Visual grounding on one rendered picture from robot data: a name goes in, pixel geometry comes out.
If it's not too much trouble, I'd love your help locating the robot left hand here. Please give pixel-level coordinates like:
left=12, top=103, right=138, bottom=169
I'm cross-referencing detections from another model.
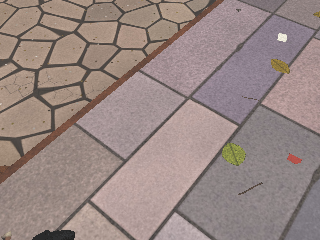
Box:
left=33, top=230, right=76, bottom=240

